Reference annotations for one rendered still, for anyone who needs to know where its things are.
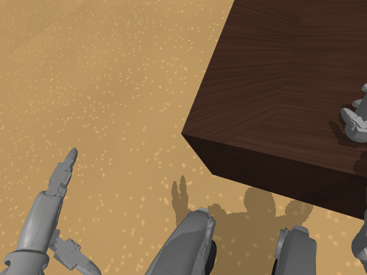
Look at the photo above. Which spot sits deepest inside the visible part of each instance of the bottle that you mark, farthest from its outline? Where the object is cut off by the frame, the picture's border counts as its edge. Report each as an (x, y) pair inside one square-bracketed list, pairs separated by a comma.
[(362, 112)]

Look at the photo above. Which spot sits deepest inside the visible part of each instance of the left robot arm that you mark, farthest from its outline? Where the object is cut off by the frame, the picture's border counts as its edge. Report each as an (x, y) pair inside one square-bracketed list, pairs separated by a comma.
[(25, 262)]

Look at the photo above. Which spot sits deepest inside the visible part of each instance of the right robot hand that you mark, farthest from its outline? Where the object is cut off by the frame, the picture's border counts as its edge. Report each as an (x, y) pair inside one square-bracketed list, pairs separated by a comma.
[(355, 123)]

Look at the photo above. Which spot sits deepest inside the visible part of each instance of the left robot foot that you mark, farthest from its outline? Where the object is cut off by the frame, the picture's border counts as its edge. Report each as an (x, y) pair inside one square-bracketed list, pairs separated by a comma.
[(211, 258)]

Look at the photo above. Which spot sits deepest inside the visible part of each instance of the right robot arm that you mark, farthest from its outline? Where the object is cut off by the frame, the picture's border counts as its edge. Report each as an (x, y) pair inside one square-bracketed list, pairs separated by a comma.
[(359, 244)]

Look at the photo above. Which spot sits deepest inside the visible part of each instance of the left robot hand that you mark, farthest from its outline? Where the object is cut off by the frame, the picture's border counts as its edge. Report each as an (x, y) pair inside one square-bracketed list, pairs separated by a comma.
[(39, 231)]

